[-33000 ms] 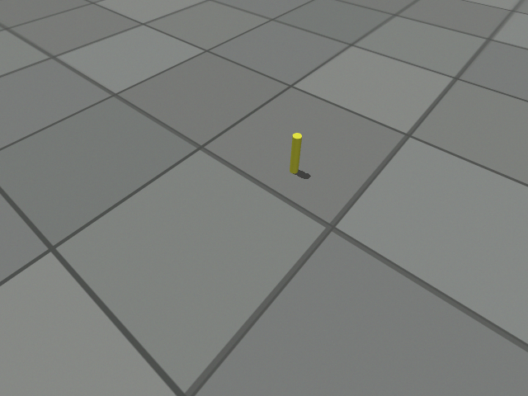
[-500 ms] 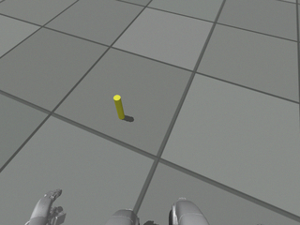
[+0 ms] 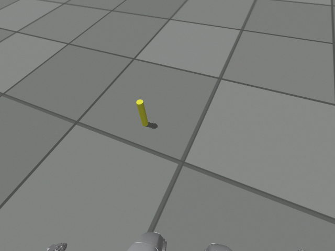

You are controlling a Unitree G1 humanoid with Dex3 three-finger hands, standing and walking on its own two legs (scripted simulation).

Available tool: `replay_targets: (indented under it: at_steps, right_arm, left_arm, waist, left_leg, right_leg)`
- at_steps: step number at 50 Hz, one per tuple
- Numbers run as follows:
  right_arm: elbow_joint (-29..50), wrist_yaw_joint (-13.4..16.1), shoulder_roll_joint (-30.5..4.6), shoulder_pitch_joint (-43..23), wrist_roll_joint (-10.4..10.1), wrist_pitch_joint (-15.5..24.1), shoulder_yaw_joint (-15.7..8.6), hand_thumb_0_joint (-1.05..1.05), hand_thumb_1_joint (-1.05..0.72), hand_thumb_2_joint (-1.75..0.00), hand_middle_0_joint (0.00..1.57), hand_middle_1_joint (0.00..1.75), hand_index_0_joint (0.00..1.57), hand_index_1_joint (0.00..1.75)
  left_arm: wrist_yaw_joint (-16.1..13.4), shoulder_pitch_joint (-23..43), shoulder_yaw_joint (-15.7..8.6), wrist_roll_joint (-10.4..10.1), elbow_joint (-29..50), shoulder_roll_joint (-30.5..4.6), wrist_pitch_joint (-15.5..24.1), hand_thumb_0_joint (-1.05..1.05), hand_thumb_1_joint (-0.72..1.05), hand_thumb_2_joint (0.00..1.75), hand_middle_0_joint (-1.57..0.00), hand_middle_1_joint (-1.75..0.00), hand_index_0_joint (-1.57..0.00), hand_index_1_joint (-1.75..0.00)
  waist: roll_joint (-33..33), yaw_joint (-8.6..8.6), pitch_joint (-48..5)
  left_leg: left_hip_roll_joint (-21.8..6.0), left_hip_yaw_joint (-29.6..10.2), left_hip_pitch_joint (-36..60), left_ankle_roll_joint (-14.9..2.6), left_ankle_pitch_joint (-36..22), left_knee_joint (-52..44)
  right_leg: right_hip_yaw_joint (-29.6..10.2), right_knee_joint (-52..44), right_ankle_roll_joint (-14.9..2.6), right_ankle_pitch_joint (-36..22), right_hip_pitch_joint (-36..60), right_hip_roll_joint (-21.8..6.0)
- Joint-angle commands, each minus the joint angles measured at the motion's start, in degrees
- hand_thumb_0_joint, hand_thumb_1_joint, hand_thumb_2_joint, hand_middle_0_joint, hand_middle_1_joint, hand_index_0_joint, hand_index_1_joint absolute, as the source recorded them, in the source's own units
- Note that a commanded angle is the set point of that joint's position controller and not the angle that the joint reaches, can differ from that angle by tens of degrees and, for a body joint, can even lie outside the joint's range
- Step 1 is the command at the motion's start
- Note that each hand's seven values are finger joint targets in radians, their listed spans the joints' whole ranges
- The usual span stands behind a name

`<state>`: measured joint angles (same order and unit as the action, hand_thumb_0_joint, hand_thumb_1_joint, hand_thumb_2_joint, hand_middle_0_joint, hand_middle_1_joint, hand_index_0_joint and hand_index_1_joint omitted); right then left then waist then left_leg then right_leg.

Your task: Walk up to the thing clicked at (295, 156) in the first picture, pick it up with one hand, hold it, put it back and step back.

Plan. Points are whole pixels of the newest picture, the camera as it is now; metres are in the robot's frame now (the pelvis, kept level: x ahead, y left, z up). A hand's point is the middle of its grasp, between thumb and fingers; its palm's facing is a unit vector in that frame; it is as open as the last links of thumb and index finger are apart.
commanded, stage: step back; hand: left
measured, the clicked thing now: (142, 113) +1.02 +0.31 -0.63
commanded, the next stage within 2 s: stand in 0.98 s
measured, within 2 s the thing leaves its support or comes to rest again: neither
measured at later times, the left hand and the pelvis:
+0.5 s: hand out of the picture -0.01 +0.27 -0.14, palm faces +0.08 -0.92 -0.38, open 7.4 cm; pelvis -0.03 +0.00 +0.01, yaw +3 degrees
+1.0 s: hand out of the picture +0.12 +0.29 -0.13, palm faces +0.02 -0.93 -0.37, open 7.4 cm; pelvis +0.01 +0.03 +0.01, yaw +0 degrees
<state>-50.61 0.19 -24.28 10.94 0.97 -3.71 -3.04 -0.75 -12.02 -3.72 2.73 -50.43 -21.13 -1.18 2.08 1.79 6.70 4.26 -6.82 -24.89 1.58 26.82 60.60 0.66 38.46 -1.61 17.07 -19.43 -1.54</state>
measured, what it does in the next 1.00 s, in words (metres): steps on the spot: left foot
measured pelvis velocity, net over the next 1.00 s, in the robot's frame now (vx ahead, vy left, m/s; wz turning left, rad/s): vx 0.01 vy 0.03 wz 0.01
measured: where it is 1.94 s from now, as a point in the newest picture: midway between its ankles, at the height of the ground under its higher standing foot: outside the picture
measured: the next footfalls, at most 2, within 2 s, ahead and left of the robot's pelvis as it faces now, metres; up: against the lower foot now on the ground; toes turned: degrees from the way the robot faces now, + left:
left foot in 0.10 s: +0.05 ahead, +0.16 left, +0.00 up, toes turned +3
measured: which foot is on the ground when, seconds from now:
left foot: up 0.00-0.08, down 0.10-1.00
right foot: down 0.00-1.00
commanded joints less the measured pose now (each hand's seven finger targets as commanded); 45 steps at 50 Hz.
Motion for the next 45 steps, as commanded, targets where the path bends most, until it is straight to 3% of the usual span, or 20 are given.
replay_targets:
  at_steps: [1,4,5,6,7,9,15,16,18,19,28,29,30,31,32,33,36,38,41,45]
  right_arm:
    - [3.88,-0.16,-9.77,-3.32,1.14,2.53,-3.08,0.00,-0.90,-0.90,0.20,0.30,0.20,0.30]
    - [-1.82,-0.64,-8.96,4.83,1.01,3.45,-4.08,0.00,-0.90,-0.90,0.20,0.30,0.20,0.30]
    - [-2.34,-0.47,-11.05,5.96,1.93,3.85,-4.84,0.00,-0.90,-0.90,0.20,0.30,0.20,0.30]
    - [-0.70,-0.47,-16.34,2.82,2.18,4.16,-4.91,0.00,-0.90,-0.90,0.20,0.30,0.20,0.30]
    - [0.26,-0.72,-17.38,-0.66,1.62,4.54,-5.05,0.00,-0.90,-0.90,0.20,0.30,0.20,0.30]
    - [0.44,-0.18,-11.01,-5.70,1.79,5.66,-2.82,0.00,-0.90,-0.90,0.20,0.30,0.20,0.30]
    - [-0.09,-0.80,-10.56,-4.48,1.66,3.97,-3.19,0.00,-0.90,-0.90,0.20,0.30,0.20,0.30]
    - [-0.32,-0.70,-8.38,-3.10,1.22,3.66,-2.52,0.00,-0.90,-0.90,0.20,0.30,0.20,0.30]
    - [0.49,-0.31,-6.11,-3.35,0.88,3.67,-2.16,0.00,-0.90,-0.90,0.20,0.30,0.20,0.30]
    - [-0.40,-0.14,-8.84,-1.94,1.22,3.72,-3.11,0.00,-0.90,-0.90,0.20,0.30,0.20,0.30]
    - [-4.04,-0.90,-6.06,1.74,1.31,5.29,-3.21,0.00,-0.90,-0.90,0.20,0.30,0.20,0.30]
    - [-4.37,-0.41,-6.68,1.86,1.55,5.56,-3.41,0.00,-0.90,-0.90,0.20,0.30,0.20,0.30]
    - [-4.13,0.01,-8.16,1.57,1.79,5.93,-3.65,0.00,-0.90,-0.90,0.20,0.30,0.20,0.30]
    - [-3.36,0.17,-11.00,-1.09,1.67,6.31,-3.52,0.00,-0.90,-0.90,0.20,0.30,0.20,0.30]
    - [-2.75,-0.06,-12.90,-3.97,1.28,6.27,-3.52,0.00,-0.90,-0.90,0.20,0.30,0.20,0.30]
    - [-2.66,-0.19,-11.82,-6.31,1.19,6.11,-3.11,0.00,-0.90,-0.90,0.20,0.30,0.20,0.30]
    - [-3.55,-0.12,-8.73,-7.49,0.56,5.97,-1.86,0.00,-0.90,-0.90,0.20,0.30,0.20,0.30]
    - [-4.42,0.15,-7.86,-6.00,0.06,6.02,-1.64,0.00,-0.90,-0.90,0.20,0.30,0.20,0.30]
    - [-5.70,0.50,-8.04,-6.20,-0.10,5.97,-1.78,0.00,-0.90,-0.90,0.20,0.30,0.20,0.30]
    - [-6.37,0.47,-7.61,-7.66,-0.33,5.55,-1.80,0.00,-0.90,-0.90,0.20,0.30,0.20,0.30]
  left_arm:
    - [-0.77,0.63,-5.57,0.27,4.19,-17.85,2.06,0.00,0.90,0.90,-0.20,-0.30,-0.20,-0.30]
    - [-0.17,1.32,-3.56,-0.06,3.69,-15.18,1.17,0.00,0.90,0.90,-0.20,-0.30,-0.20,-0.30]
    - [0.05,-0.30,-2.46,-0.28,3.60,-11.93,1.06,0.00,0.90,0.90,-0.20,-0.30,-0.20,-0.30]
    - [0.06,4.55,-2.06,-1.58,4.04,-10.61,1.41,0.00,0.90,0.90,-0.20,-0.30,-0.20,-0.30]
    - [-0.01,8.17,-3.79,-0.97,3.36,-15.72,1.75,0.00,0.90,0.90,-0.20,-0.30,-0.20,-0.30]
    - [1.24,3.10,-2.84,-1.96,0.80,-12.36,2.17,0.00,0.90,0.90,-0.20,-0.30,-0.20,-0.30]
    - [1.42,-1.90,-2.95,-1.17,-3.05,-10.88,3.33,0.00,0.90,0.90,-0.20,-0.30,-0.20,-0.30]
    - [0.82,-2.98,-3.18,-0.68,-3.79,-11.50,3.82,0.00,0.90,0.90,-0.20,-0.30,-0.20,-0.30]
    - [0.22,-4.23,-4.78,0.07,-3.77,-19.31,4.79,0.00,0.90,0.90,-0.20,-0.30,-0.20,-0.30]
    - [0.22,-0.21,-5.10,-0.03,-1.95,-20.13,5.07,0.00,0.90,0.90,-0.20,-0.30,-0.20,-0.30]
    - [0.75,4.27,-2.37,-0.87,-0.91,-14.41,4.13,0.00,0.90,0.90,-0.20,-0.30,-0.20,-0.30]
    - [0.84,3.65,-1.41,-1.07,-0.91,-12.48,3.86,0.00,0.90,0.90,-0.20,-0.30,-0.20,-0.30]
    - [0.84,3.26,-0.50,-1.51,-0.73,-10.26,3.77,0.00,0.90,0.90,-0.20,-0.30,-0.20,-0.30]
    - [0.94,3.15,0.17,-2.53,-1.19,-8.06,3.48,0.00,0.90,0.90,-0.20,-0.30,-0.20,-0.30]
    - [0.63,2.47,-0.84,-2.48,-2.49,-11.00,3.21,0.00,0.90,0.90,-0.20,-0.30,-0.20,-0.30]
    - [0.64,1.99,-0.83,-2.19,-3.30,-11.52,3.44,0.00,0.90,0.90,-0.20,-0.30,-0.20,-0.30]
    - [0.29,0.72,-0.79,-2.24,-5.32,-11.76,4.49,0.00,0.90,0.90,-0.20,-0.30,-0.20,-0.30]
    - [0.13,2.66,-1.05,-2.37,-5.49,-13.42,4.63,0.00,0.90,0.90,-0.20,-0.30,-0.20,-0.30]
    - [-0.33,4.02,-0.74,-2.55,-5.45,-12.88,4.52,0.00,0.90,0.90,-0.20,-0.30,-0.20,-0.30]
    - [-0.60,5.77,-0.53,-2.33,-6.20,-12.75,4.19,0.00,0.90,0.90,-0.20,-0.30,-0.20,-0.30]
  waist:
    - [-13.79,2.40,-5.37]
    - [-7.49,-1.79,-6.21]
    - [1.99,-2.41,-6.42]
    - [13.16,-4.12,-3.52]
    - [6.61,-4.32,2.01]
    - [1.70,-0.01,0.52]
    - [6.80,0.06,-2.31]
    - [2.87,0.66,-3.38]
    - [-10.99,2.20,-2.42]
    - [-7.73,0.72,1.17]
    - [-8.50,-2.14,-4.86]
    - [-6.30,-2.88,-5.65]
    - [-2.23,-2.97,-6.93]
    - [5.67,-2.07,-7.17]
    - [5.22,-1.13,-6.02]
    - [3.12,-0.24,-5.02]
    - [4.49,0.51,-7.49]
    - [1.56,-1.06,-8.86]
    - [0.15,-1.19,-11.26]
    - [-2.18,-1.46,-11.59]
  left_leg:
    - [-4.60,2.32,-0.73,-0.95,6.90,-19.38]
    - [-2.25,6.38,20.75,-3.82,-4.41,-38.82]
    - [-8.34,-5.97,25.87,-5.64,5.91,-42.80]
    - [-22.96,-28.39,14.24,-12.15,29.32,-51.17]
    - [-25.38,-30.18,1.88,-16.10,30.36,-52.83]
    - [-16.88,-13.91,7.02,-11.14,11.74,-46.57]
    - [-12.76,-3.60,1.80,-8.02,11.74,-38.70]
    - [-11.17,-1.88,-0.80,-6.73,9.71,-32.63]
    - [-2.59,2.56,-7.29,-2.86,7.03,-12.00]
    - [-4.94,-1.09,-5.30,-2.47,5.36,-7.37]
    - [-4.26,8.48,14.94,-1.76,-8.34,-32.38]
    - [-4.59,6.88,18.66,-2.10,-11.34,-35.34]
    - [-9.80,-0.37,20.26,-3.28,-10.56,-38.26]
    - [-18.50,-13.87,15.89,-7.21,-1.42,-44.43]
    - [-21.93,-14.96,8.62,-11.14,3.86,-45.10]
    - [-20.50,-11.84,6.42,-10.99,1.41,-43.33]
    - [-13.26,-0.53,8.73,-4.94,-18.97,-35.80]
    - [-10.72,2.43,10.66,-3.45,-22.99,-33.71]
    - [-11.20,3.98,15.73,-3.95,-32.69,-31.65]
    - [-11.66,4.63,16.54,-4.48,-31.69,-32.21]
  right_leg:
    - [-21.20,-18.23,-9.86,22.76,8.10,-15.45]
    - [-10.40,-11.11,-4.86,20.30,-5.14,-8.91]
    - [-5.68,-1.41,-2.03,20.33,-14.36,-4.38]
    - [1.71,8.14,1.28,17.22,-18.03,2.05]
    - [-5.47,13.18,1.31,15.42,-11.75,-1.02]
    - [-5.04,12.23,0.62,6.73,-8.31,-0.54]
    - [2.48,-12.62,0.48,2.86,11.11,3.62]
    - [-0.83,-15.82,0.01,2.52,16.31,2.93]
    - [-33.11,-27.57,-8.76,30.32,10.20,-16.83]
    - [-36.33,-28.73,-12.13,34.68,3.19,-20.67]
    - [-10.43,-15.32,-5.83,5.38,-2.14,-9.07]
    - [-8.17,-11.68,-4.27,0.96,-4.28,-7.39]
    - [-5.94,-7.38,-2.52,-2.96,-5.76,-4.86]
    - [-2.55,-1.75,0.27,4.12,-6.16,0.43]
    - [-1.70,0.86,0.60,10.24,0.26,0.25]
    - [-1.98,-1.12,0.43,8.72,3.52,0.03]
    - [-5.45,-10.95,-0.53,-10.50,10.18,-2.06]
    - [-7.99,-10.32,-1.44,-18.25,11.08,-4.38]
    - [-7.00,-9.51,-1.43,-25.17,11.07,-4.72]
    - [-6.98,-9.80,-1.11,-25.42,11.35,-4.72]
